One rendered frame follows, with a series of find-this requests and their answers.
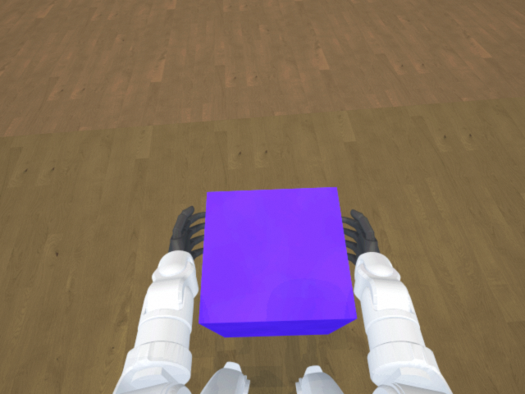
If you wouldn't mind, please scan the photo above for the carton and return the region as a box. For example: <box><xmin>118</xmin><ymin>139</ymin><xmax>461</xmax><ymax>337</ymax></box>
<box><xmin>199</xmin><ymin>187</ymin><xmax>357</xmax><ymax>337</ymax></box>

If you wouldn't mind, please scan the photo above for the robot left shin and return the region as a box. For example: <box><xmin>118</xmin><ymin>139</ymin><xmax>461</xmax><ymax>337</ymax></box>
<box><xmin>224</xmin><ymin>362</ymin><xmax>242</xmax><ymax>373</ymax></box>

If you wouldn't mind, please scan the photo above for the robot right forearm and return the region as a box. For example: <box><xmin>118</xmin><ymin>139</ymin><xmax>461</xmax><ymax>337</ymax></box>
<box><xmin>354</xmin><ymin>252</ymin><xmax>453</xmax><ymax>394</ymax></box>

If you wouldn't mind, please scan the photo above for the robot right hand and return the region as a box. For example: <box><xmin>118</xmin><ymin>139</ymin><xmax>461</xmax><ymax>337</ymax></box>
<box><xmin>341</xmin><ymin>209</ymin><xmax>380</xmax><ymax>266</ymax></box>

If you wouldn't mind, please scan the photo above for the robot left forearm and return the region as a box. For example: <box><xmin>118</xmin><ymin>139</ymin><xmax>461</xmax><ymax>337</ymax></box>
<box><xmin>112</xmin><ymin>250</ymin><xmax>199</xmax><ymax>394</ymax></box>

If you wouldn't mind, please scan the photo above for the robot left hand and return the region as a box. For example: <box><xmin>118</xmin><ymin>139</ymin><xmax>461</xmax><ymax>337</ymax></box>
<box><xmin>168</xmin><ymin>206</ymin><xmax>206</xmax><ymax>260</ymax></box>

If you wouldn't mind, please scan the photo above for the right robot thigh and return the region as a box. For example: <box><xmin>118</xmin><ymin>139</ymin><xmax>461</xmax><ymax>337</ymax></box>
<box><xmin>295</xmin><ymin>372</ymin><xmax>344</xmax><ymax>394</ymax></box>

